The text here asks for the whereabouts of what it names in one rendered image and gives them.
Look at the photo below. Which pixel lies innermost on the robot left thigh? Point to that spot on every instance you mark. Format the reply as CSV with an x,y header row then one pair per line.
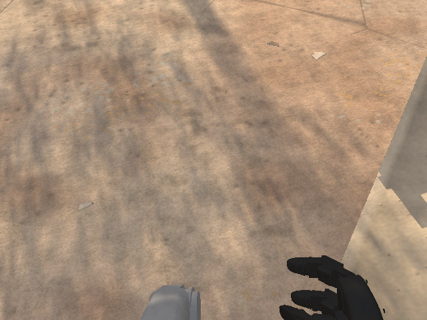
x,y
173,302

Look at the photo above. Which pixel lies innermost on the robot right hand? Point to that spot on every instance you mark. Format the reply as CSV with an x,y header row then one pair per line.
x,y
353,300

